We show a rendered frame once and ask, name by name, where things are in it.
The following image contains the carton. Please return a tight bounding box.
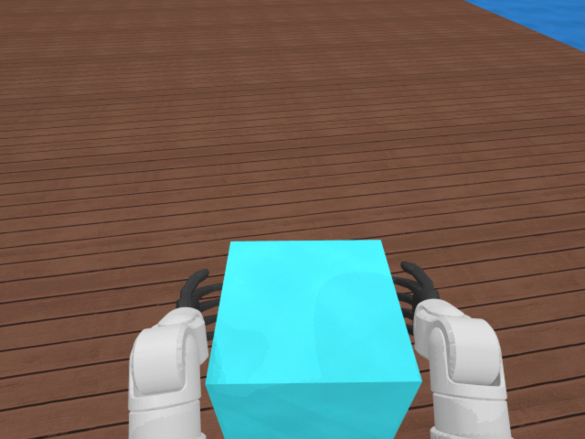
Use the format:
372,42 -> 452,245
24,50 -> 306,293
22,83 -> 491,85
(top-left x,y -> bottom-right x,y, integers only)
206,240 -> 422,439

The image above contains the right robot hand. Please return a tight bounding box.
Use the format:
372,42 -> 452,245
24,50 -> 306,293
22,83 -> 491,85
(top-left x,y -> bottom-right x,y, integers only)
391,261 -> 440,336

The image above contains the left robot forearm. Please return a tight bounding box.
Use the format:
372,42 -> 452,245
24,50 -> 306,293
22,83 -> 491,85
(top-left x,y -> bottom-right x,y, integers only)
128,307 -> 208,439

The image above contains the right robot forearm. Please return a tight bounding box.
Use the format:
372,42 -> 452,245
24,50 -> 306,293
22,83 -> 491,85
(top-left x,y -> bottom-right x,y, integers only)
413,299 -> 514,439

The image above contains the left robot hand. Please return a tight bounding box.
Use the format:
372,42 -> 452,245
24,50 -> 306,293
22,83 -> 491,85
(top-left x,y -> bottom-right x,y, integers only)
175,269 -> 223,341

